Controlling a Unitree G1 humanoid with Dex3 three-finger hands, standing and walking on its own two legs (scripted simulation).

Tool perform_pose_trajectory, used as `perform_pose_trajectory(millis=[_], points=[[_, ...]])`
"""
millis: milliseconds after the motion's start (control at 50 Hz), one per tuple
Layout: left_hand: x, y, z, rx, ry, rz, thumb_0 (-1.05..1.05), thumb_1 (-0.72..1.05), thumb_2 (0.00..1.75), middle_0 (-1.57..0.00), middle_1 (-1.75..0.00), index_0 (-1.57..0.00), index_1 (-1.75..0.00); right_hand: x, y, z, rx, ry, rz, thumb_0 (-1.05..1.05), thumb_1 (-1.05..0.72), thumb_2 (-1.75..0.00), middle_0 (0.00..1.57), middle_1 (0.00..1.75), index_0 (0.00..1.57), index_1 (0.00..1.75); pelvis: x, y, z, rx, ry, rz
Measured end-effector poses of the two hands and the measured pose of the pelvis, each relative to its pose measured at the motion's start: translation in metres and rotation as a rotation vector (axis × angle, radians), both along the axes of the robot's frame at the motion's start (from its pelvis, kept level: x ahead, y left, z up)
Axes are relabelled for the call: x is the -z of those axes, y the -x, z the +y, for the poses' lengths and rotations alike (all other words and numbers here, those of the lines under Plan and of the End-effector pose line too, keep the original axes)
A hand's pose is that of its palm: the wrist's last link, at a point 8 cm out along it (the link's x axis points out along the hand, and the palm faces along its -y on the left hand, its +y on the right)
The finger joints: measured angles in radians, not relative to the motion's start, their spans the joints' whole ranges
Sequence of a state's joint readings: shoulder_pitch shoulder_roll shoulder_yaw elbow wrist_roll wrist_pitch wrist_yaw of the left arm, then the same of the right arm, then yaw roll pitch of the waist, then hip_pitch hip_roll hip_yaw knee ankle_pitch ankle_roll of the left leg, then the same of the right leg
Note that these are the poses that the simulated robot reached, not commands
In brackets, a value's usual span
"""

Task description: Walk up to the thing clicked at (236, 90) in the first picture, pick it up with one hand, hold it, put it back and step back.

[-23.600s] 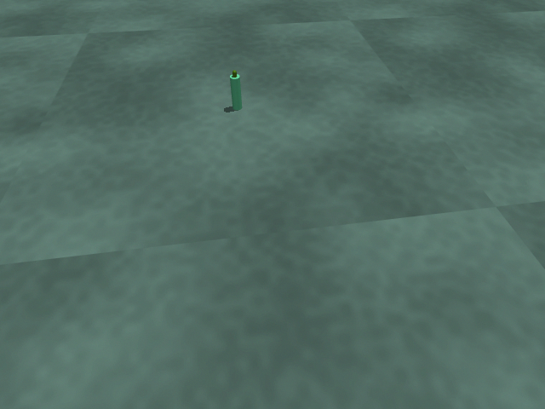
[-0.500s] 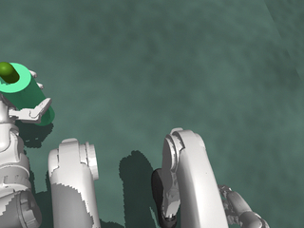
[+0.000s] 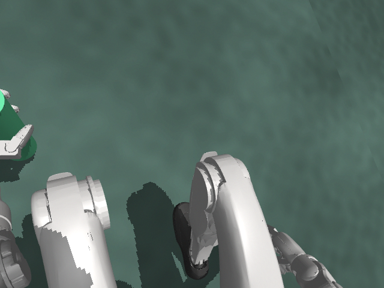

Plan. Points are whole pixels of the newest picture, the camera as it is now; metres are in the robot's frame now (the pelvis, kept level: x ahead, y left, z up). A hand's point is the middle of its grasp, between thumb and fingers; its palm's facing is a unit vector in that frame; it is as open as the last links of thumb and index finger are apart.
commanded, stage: lower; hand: left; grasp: from the side
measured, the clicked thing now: out of the picture +0.42 +0.28 -0.13
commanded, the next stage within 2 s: loosen in 0.76 s
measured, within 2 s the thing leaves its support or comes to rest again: rests again in 1.42 s
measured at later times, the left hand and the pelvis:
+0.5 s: hand (6, 129) +0.42 +0.28 -0.15, palm faces +0.26 -0.96 -0.03, open 8.8 cm; pelvis -0.01 +0.01 -0.01, yaw -2 degrees
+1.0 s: hand (9, 131) +0.42 +0.27 -0.16, palm faces +0.28 -0.96 -0.02, open 8.8 cm; pelvis -0.01 +0.01 -0.01, yaw -3 degrees
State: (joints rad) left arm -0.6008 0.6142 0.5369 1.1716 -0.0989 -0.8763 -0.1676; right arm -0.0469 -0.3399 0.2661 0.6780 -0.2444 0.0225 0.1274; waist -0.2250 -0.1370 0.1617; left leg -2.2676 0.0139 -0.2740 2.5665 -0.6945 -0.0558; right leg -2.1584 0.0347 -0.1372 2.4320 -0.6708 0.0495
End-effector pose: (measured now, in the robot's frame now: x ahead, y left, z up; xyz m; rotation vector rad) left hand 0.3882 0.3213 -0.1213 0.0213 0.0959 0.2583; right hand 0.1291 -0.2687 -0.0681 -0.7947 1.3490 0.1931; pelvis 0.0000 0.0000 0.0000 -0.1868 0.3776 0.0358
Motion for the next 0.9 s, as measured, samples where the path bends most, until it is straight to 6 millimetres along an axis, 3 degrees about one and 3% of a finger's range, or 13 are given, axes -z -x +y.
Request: perform_pose_trajectory(millis=[380,900], points=[[0.023,0.001,0.001,-0.007,0.001,-0.001,0.00,-0.27,1.14,-0.80,-1.04,-0.80,-1.04,-0.008,-0.005,0.006,-0.101,0.043,-0.005,0.00,-0.92,-0.90,0.20,0.30,0.20,0.30,0.008,0.006,0.004,0.017,0.030,-0.063],[0.037,0.003,-0.002,-0.015,-0.001,-0.020,0.00,-0.27,1.14,-0.80,-1.04,-0.80,-1.04,-0.017,-0.007,0.015,-0.171,0.066,0.011,0.00,-0.90,-0.90,0.20,0.30,0.20,0.30,0.009,0.009,0.009,0.030,0.059,-0.096]])
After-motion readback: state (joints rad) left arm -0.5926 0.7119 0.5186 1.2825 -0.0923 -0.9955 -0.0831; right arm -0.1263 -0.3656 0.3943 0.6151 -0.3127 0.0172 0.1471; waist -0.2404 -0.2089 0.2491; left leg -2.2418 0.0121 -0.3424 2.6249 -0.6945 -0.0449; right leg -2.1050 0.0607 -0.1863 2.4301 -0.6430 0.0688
